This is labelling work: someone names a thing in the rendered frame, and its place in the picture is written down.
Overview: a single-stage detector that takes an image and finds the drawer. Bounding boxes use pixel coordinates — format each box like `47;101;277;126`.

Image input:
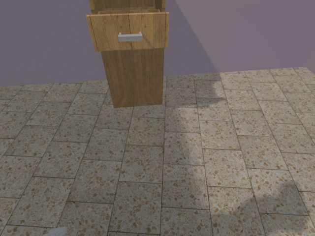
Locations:
86;9;169;52

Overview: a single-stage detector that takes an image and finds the handle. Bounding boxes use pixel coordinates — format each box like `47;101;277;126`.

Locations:
118;32;143;42

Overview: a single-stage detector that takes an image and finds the cabinet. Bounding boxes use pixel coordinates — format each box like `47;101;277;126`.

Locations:
89;0;166;108

